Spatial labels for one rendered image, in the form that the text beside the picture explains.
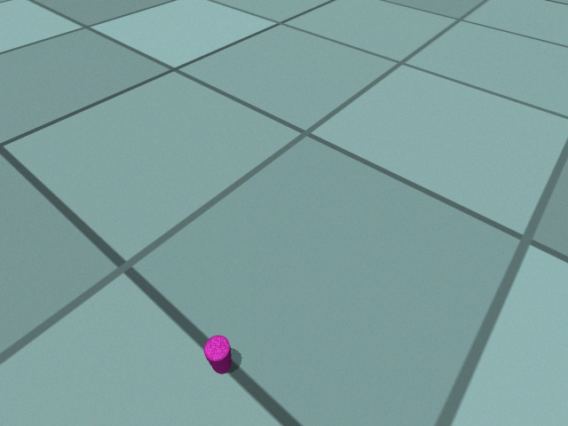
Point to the cup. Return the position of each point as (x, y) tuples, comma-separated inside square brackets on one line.
[(218, 352)]

